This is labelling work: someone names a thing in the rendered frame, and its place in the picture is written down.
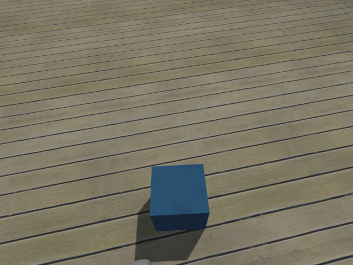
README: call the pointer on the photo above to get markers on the carton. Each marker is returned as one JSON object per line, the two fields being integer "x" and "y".
{"x": 179, "y": 197}

